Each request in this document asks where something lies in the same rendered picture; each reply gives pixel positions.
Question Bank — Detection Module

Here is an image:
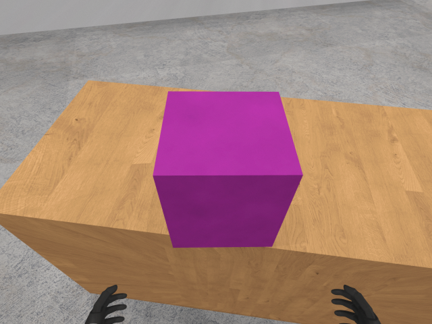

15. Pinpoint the robot left hand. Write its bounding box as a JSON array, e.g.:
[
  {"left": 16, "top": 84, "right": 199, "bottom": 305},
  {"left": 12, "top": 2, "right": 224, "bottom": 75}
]
[{"left": 85, "top": 285, "right": 127, "bottom": 324}]

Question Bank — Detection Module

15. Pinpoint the pedestal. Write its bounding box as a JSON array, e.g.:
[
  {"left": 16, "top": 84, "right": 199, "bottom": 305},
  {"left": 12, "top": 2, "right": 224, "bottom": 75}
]
[{"left": 0, "top": 80, "right": 432, "bottom": 324}]

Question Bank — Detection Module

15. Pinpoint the robot right hand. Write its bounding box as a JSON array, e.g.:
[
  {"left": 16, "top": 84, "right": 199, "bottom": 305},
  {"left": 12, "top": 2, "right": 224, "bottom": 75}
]
[{"left": 331, "top": 285, "right": 381, "bottom": 324}]

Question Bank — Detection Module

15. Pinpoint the carton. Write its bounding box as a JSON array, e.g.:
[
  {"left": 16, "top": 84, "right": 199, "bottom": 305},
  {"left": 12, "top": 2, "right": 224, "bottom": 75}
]
[{"left": 153, "top": 91, "right": 303, "bottom": 248}]

